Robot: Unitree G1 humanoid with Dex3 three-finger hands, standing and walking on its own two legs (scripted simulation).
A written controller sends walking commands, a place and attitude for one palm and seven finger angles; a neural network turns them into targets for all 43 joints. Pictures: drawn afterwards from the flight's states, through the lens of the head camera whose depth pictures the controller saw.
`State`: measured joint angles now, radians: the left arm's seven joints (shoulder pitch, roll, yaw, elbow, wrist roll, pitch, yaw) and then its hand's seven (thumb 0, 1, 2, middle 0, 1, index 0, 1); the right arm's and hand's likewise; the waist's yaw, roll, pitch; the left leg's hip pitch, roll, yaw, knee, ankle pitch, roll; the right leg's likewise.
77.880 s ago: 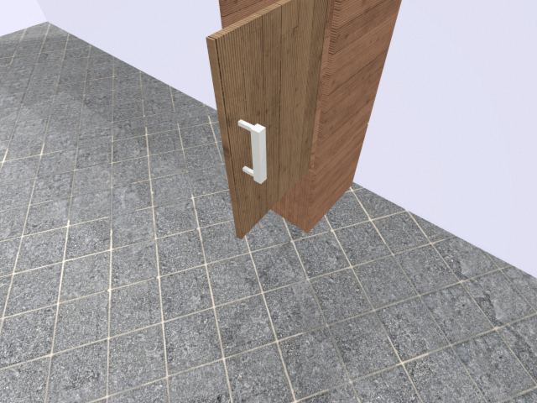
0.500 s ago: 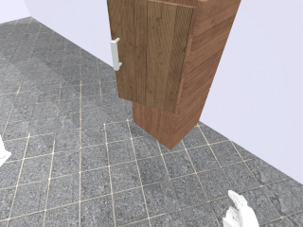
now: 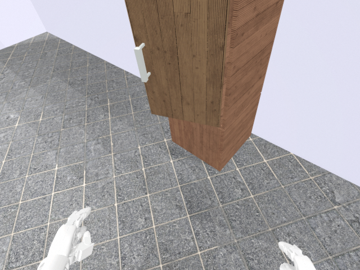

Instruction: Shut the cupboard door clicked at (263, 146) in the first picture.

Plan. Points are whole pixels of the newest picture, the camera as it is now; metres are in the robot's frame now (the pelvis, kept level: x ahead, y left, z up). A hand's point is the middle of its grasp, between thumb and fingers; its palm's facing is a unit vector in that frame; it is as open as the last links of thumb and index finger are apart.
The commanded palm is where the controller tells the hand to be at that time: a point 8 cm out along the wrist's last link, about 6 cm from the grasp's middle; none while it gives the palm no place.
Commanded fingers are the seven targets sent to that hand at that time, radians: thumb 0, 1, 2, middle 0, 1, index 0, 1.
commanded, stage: let the arm hang, fingers relaxed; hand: left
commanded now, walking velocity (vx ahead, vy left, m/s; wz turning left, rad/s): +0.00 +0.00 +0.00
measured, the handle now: (143, 62) +0.91 +0.20 +0.00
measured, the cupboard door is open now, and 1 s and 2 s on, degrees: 21 21 21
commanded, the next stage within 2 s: look to check the result in 0.92 s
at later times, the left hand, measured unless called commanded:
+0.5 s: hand out of the picture -0.03 +0.20 -0.15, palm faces +0.02 -0.97 -0.26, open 7.3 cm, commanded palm none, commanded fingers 0.00 0.90 0.90 -0.20 -0.30 -0.20 -0.30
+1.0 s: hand out of the picture -0.02 +0.16 -0.16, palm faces +0.02 -0.99 -0.17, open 7.4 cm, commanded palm none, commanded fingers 0.00 0.90 0.90 -0.20 -0.30 -0.20 -0.30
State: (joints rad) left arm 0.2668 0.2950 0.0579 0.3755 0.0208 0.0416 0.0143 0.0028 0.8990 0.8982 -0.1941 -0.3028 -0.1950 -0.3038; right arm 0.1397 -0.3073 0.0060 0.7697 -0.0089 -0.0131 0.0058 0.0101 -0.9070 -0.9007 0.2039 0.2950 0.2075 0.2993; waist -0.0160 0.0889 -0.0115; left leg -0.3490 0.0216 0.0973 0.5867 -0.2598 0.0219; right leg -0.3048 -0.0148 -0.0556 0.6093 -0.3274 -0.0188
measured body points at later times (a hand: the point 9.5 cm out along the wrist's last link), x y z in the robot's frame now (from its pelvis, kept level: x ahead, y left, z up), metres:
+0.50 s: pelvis -0.01 +0.00 +0.01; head +0.00 -0.01 +0.46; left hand -0.03 +0.25 -0.13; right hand -0.02 -0.23 -0.15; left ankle +0.03 +0.11 -0.73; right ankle +0.00 -0.11 -0.73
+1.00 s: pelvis +0.00 +0.00 +0.02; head +0.00 +0.00 +0.47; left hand -0.02 +0.21 -0.15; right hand -0.02 -0.21 -0.15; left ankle +0.03 +0.11 -0.73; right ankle +0.00 -0.11 -0.73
